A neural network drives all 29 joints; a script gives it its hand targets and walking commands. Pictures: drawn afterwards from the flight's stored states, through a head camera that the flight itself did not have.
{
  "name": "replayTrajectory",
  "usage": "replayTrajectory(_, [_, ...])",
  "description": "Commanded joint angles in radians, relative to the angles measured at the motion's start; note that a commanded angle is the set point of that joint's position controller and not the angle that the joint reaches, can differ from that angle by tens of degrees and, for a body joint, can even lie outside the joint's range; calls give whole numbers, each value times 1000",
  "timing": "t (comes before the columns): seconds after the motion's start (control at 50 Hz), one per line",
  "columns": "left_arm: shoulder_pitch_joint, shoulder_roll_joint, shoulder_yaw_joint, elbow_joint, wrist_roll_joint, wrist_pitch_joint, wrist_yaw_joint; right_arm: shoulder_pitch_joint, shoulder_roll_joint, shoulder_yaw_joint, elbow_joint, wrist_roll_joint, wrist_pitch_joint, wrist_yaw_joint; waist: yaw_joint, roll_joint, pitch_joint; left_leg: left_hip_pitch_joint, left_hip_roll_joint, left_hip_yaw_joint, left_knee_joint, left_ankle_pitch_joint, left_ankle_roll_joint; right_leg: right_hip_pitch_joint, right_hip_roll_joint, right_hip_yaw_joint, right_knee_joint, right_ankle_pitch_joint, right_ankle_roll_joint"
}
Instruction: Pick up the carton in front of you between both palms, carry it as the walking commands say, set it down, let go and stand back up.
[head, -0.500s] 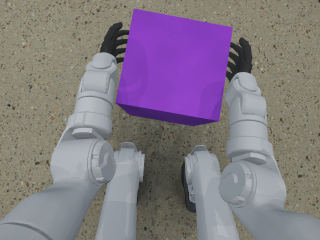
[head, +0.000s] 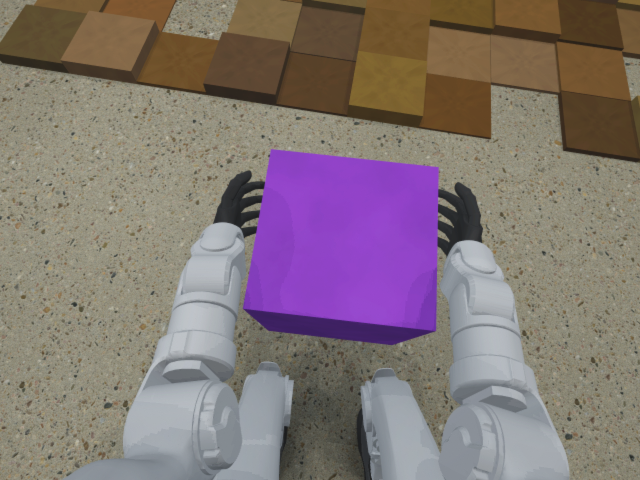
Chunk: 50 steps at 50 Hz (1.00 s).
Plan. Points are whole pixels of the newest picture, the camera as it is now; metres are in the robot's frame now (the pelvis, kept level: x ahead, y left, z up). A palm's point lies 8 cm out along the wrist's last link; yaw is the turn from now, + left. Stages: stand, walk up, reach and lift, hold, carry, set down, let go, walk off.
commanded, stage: reach and lift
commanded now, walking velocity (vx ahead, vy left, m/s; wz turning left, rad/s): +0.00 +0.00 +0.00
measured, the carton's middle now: (340, 261) +0.40 +0.00 -0.11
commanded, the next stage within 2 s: hold in 1.74 s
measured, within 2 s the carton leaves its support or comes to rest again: neither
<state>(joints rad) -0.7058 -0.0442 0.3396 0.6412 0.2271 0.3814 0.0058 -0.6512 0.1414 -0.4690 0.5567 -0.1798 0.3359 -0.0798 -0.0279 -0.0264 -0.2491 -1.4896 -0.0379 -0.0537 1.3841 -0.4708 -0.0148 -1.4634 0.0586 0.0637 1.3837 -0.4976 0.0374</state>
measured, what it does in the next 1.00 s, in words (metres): rises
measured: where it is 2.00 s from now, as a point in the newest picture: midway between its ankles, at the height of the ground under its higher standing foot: (322, 467)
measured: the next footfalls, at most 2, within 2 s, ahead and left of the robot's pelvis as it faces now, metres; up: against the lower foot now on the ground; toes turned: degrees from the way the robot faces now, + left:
none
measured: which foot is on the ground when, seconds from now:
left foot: down 0.00-1.00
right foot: down 0.00-1.00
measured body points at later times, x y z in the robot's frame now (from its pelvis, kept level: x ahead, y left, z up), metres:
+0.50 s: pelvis +0.04 -0.01 +0.13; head +0.08 +0.00 +0.58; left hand +0.37 +0.15 +0.11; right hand +0.38 -0.15 +0.12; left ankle +0.07 +0.12 -0.58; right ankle +0.06 -0.13 -0.58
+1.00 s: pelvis +0.04 -0.01 +0.16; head +0.02 +0.00 +0.61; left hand +0.35 +0.15 +0.18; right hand +0.36 -0.15 +0.18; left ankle +0.07 +0.12 -0.58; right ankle +0.06 -0.13 -0.58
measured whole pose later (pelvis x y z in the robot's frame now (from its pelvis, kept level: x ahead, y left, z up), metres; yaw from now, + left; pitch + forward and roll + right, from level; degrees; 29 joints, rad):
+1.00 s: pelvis +0.04 -0.01 +0.16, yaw +1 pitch -5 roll +0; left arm -0.34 -0.17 0.31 0.40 0.32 0.62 -0.02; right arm -0.37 0.18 -0.36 0.42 -0.33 0.58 0.01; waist 0.00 -0.01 0.02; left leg -0.19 -0.02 -0.07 0.48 -0.21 -0.01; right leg -0.18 0.02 0.08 0.49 -0.23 0.01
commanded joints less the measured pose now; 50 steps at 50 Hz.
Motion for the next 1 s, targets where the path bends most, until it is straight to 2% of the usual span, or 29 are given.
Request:
replayTrajectory(0.0, [-521, -1080, -533, -6, -158, -36, -208, -532, 1042, 622, 109, 126, 23, 271, 16, 54, -650, 615, -115, 32, -233, 233, 6, 361, 118, -66, -228, 194, -11])
replayTrajectory(0.32, [-257, -1082, -610, -116, -160, -22, -208, -237, 1045, 695, 57, 96, 40, 277, 23, 41, -404, 977, -88, -13, -566, 356, 18, 822, 78, 3, -571, 341, -31])
replayTrajectory(0.6, [-99, -1068, -674, -273, -189, 120, -231, -55, 1055, 757, -64, 121, 180, 301, 29, 15, -153, 1314, -63, -14, -869, 475, 14, 1232, 40, 24, -884, 500, -25])
replayTrajectory(0.66, [-82, -1046, -658, -297, -180, 164, -230, -36, 1034, 740, -79, 114, 220, 307, 33, 19, -58, 1358, -57, -15, -929, 444, 13, 1271, 34, 25, -942, 472, -29])
replayTrajectory(0.72, [-75, -1031, -604, -278, -156, 199, -236, -42, 1007, 690, -65, 92, 254, 315, 38, 23, 47, 1364, -53, -9, -971, 355, 17, 1271, 28, 22, -987, 380, -35])
replayTrajectory(0.82, [-151, -1027, -532, -230, -122, 207, -253, -126, 991, 617, -27, 58, 259, 331, 32, 18, 115, 1357, -47, -2, -984, 243, 28, 1246, 20, 15, -1008, 251, -46])
replayTrajectory(0.98, [-236, -1062, -561, -255, -136, 194, -258, -218, 1008, 644, -57, 67, 247, 343, 30, 19, 14, 1405, -47, -2, -986, 269, 23, 1294, 25, 2, -1001, 279, -46])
